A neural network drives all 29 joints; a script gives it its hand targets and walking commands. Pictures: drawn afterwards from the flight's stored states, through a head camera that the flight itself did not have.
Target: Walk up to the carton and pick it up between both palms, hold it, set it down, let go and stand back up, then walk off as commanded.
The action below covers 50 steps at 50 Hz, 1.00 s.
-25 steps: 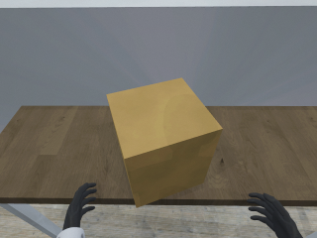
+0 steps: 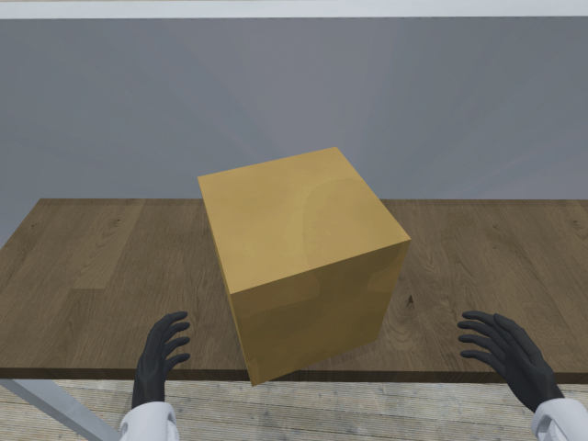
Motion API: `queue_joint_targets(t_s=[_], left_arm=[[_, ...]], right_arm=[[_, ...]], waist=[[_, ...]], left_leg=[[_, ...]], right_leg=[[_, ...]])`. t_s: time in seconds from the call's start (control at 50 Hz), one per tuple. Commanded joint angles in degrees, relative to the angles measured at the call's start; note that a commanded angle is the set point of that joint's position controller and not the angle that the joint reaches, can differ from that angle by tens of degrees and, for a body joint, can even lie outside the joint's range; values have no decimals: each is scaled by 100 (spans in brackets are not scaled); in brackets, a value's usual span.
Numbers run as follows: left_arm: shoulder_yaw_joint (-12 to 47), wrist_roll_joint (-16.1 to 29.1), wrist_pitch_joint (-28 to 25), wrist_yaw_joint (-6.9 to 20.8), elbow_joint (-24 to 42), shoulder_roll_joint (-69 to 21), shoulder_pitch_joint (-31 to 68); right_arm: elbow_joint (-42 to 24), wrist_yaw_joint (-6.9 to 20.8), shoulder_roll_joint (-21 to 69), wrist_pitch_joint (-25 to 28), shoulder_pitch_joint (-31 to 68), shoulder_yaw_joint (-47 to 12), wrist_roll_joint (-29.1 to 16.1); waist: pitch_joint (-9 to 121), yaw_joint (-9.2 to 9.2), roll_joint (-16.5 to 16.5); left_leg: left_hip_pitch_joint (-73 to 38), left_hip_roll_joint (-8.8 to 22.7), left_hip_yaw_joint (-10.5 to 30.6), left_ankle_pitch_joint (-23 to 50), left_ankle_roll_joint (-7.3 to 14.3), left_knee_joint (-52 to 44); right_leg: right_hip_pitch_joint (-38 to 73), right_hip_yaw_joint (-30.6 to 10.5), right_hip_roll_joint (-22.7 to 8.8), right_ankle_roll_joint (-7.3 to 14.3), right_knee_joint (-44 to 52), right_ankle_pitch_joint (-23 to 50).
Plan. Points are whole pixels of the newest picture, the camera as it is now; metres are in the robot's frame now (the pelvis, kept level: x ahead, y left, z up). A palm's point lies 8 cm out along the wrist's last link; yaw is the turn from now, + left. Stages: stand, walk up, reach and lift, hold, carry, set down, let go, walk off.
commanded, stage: reach and lift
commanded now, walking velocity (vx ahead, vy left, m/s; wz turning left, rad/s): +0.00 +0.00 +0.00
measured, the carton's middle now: (294, 266) +0.37 +0.01 +0.05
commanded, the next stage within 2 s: none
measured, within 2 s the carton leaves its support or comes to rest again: neither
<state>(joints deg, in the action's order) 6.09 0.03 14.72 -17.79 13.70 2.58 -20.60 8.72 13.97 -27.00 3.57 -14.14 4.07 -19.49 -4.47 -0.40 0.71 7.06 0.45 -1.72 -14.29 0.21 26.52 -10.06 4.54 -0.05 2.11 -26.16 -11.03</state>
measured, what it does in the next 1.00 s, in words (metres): stands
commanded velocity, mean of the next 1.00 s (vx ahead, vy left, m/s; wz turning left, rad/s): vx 0.00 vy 0.00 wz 0.00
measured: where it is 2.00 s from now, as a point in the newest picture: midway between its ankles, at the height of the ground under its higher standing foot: outside the picture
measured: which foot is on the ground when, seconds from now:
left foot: down 0.00-1.00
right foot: down 0.00-1.00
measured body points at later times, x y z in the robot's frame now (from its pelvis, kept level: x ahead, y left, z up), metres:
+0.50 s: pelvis -0.01 +0.00 +0.00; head -0.02 -0.01 +0.45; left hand +0.25 +0.19 +0.11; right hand +0.29 -0.25 +0.10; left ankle +0.01 +0.12 -0.74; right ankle +0.04 -0.10 -0.74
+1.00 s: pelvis -0.01 +0.00 +0.00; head -0.03 -0.01 +0.45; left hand +0.29 +0.19 +0.17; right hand +0.36 -0.24 +0.16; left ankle +0.01 +0.12 -0.74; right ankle +0.04 -0.10 -0.74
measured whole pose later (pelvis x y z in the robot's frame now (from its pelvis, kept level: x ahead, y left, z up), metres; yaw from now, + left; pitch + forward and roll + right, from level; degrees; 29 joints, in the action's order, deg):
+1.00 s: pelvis -0.01 +0.00 +0.00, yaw +0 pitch -6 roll +0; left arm -7.1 1.3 50.8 -17.9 19.8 2.6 14.5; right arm 21.0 7.4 -30.4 -21.5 29.0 -2.1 -25.9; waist -3.5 -0.4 0.7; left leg 6.7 0.5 -1.7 -12.5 0.1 25.2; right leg -9.5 4.3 0.1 2.2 -24.5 -9.1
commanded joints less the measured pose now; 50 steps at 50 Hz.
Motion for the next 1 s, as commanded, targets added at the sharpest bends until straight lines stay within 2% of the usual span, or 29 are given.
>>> queue_joint_targets(t_s=[0.0, 0.24, 0.34, 0.44, 0.62, 0.68, 0.76, 0.86, 0.98], left_arm=[[-115, 221, -4, -161, 1978, -370, 1313], [-493, 245, 1148, -123, 2576, -237, 1704], [-627, 349, 1605, -108, 2793, -79, 2301], [-793, 431, 2056, -104, 2729, 55, 3050], [-1125, 472, 2806, -31, 1889, 212, 4139], [-1218, 520, 2995, -5, 1559, 326, 4666], [-1299, 529, 3213, 34, 1149, 476, 5052], [-1439, 515, 3352, 59, 1088, 605, 5366], [-1523, 487, 3476, 73, 824, 722, 5855]], right_arm=[[-1224, -102, -1115, 53, 1091, 216, -580], [-1445, -456, -1216, -746, 1855, 74, -736], [-1652, -571, -1251, -1071, 2442, 76, -770], [-1431, -613, -1341, -1415, 3252, 84, -870], [-470, -609, -1423, -1927, 4615, -65, -984], [-294, -597, -1436, -2043, 5215, -146, -1020], [-3, -610, -1437, -2183, 5703, -265, -1072], [166, -682, -1469, -2265, 6125, -384, -1125], [520, -719, -1550, -2345, 6733, -446, -1212]], waist=[[1070, 525, -743], [1332, 444, -582], [1419, 439, -489], [1564, 430, -384], [1686, 485, -475], [1804, 562, -500], [1916, 639, -539], [2159, 701, -514], [2308, 766, -426]], left_leg=[[76, 124, 317, 342, -110, -1015], [-605, 137, 349, 1665, -199, -778], [-593, 161, 374, 1688, -225, -786], [-473, 214, 398, 1405, -230, -854], [86, 241, 354, 709, -155, -1091], [441, 230, 306, 420, -102, -1160], [688, 211, 264, 410, -70, -1190], [649, 175, 203, 1020, -143, -1071], [577, 175, 195, 1307, -214, -995]], right_leg=[[108, -819, 147, 372, 863, -208], [283, -743, 262, 431, 914, 693], [354, -777, 254, 440, 910, 687], [410, -823, 252, 438, 905, 527], [733, -900, 205, 358, 920, 178], [899, -948, 184, 311, 887, 9], [1036, -944, 178, 264, 858, 4], [1181, -874, 214, 246, 794, 457], [1177, -785, 286, 283, 773, 679]])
